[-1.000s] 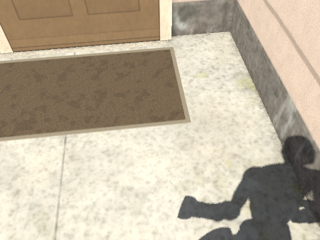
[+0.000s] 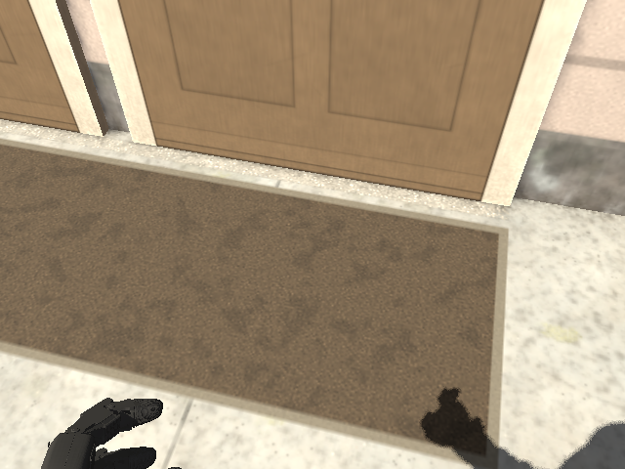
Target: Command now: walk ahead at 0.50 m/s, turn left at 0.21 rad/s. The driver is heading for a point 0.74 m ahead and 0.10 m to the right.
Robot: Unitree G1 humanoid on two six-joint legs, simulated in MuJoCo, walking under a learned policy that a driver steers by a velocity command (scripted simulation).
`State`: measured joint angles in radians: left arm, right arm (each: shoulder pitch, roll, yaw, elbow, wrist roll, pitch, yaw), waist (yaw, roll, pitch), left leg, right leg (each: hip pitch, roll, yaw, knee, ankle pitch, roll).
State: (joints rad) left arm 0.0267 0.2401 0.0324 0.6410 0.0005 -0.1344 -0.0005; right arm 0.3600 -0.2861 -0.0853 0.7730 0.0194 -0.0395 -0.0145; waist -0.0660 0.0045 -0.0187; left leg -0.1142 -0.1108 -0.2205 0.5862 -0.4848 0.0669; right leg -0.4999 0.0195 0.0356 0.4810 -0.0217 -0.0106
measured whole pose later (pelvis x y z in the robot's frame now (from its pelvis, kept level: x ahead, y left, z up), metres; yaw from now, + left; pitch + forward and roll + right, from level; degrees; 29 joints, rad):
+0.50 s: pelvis +0.25 +0.03 +0.01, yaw +0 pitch +3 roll -1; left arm 0.41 0.28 0.06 0.90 -0.02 -0.06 0.00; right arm 0.02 -0.23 -0.04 0.61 0.01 -0.09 0.01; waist 0.11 0.00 0.00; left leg -0.46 0.02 0.01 0.51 -0.08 0.05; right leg -0.10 0.01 0.04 0.50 -0.41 -0.01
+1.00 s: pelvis +0.50 +0.00 +0.00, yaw -15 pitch +3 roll +1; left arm 0.04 0.24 0.05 0.68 -0.02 -0.03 -0.06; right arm 0.36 -0.26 -0.08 0.85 0.01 -0.05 -0.02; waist -0.07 -0.03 0.02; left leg 0.10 0.03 0.27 0.32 -0.44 -0.03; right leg -0.60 -0.03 -0.05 0.65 -0.12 -0.09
